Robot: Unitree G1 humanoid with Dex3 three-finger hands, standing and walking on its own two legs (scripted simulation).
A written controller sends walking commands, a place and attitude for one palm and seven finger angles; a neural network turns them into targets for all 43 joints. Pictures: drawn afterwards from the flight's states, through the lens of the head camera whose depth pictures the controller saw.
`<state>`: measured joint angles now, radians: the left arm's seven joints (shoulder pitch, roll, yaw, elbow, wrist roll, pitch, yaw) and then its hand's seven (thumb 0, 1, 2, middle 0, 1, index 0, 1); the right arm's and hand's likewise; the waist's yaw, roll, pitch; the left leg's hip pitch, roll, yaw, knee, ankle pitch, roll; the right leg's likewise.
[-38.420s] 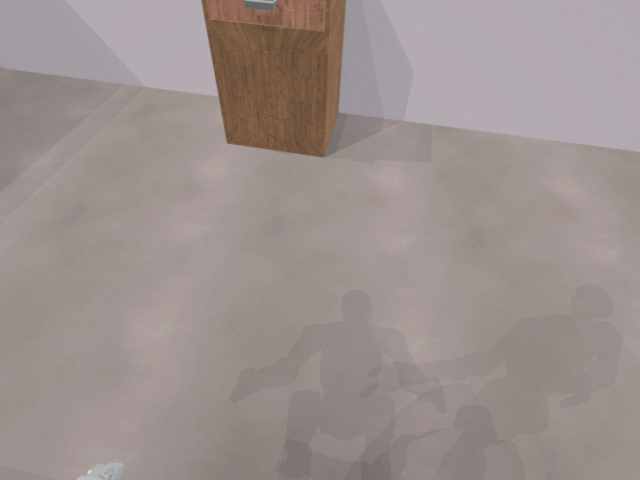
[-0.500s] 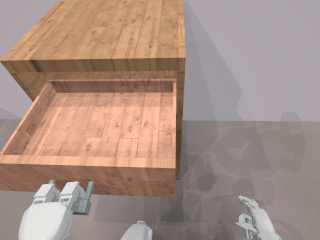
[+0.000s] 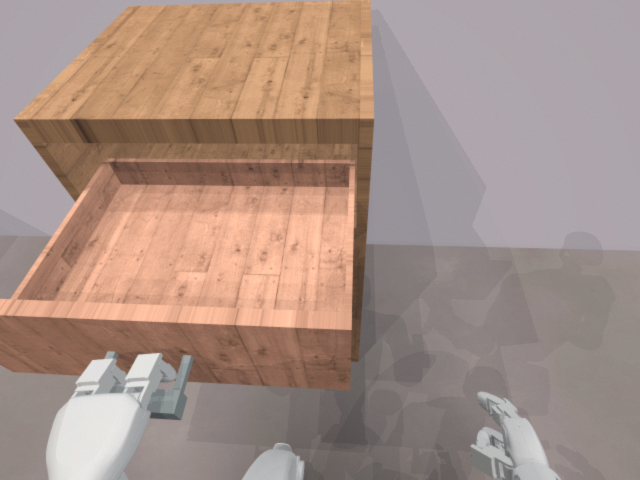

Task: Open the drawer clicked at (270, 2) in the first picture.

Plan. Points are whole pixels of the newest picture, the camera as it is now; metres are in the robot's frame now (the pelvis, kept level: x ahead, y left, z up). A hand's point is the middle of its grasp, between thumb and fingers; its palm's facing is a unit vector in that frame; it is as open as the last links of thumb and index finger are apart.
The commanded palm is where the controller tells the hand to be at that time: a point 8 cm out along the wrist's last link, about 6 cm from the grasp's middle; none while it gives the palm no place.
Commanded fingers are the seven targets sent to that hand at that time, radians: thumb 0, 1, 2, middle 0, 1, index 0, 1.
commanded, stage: lift the hand off the handle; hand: left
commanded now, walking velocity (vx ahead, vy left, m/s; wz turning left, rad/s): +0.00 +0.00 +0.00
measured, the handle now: (140, 382) +0.22 +0.24 +0.03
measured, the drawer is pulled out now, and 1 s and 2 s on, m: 0.30 0.30 0.30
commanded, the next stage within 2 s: draw the hand back to the body in 1.48 s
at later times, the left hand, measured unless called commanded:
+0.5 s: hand (122, 416) +0.18 +0.24 +0.04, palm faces +0.00 -0.10 -1.00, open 13.6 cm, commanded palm +0.16 +0.25 +0.11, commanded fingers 0.00 -0.50 0.30 -0.30 -1.20 -0.30 -1.20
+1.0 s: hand (78, 392) +0.18 +0.25 +0.11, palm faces +0.07 -0.13 -0.99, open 13.6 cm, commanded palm +0.15 +0.25 +0.18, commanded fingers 0.00 -0.50 0.30 -0.30 -1.20 -0.30 -1.20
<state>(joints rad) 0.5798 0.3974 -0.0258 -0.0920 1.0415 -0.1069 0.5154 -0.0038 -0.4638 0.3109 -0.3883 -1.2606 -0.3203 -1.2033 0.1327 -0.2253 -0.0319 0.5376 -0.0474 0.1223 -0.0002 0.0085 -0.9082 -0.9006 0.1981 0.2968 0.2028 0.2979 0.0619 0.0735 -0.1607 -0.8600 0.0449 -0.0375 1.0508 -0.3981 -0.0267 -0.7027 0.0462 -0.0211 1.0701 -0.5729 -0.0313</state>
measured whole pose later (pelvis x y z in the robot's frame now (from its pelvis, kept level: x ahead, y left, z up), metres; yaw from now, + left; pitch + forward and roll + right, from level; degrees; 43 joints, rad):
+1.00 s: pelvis +0.02 +0.02 +0.04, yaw +0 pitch +5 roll -2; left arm 0.64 0.44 -0.02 -0.41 0.93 0.01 0.28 0.00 -0.49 0.30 -0.32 -1.20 -0.37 -1.22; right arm 0.15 -0.22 0.00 0.51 -0.01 0.08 0.02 0.01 -0.91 -0.90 0.20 0.30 0.20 0.30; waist 0.09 0.10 -0.12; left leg -0.59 0.03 -0.01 0.84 -0.35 0.00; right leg -0.42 0.02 0.01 0.81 -0.48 0.01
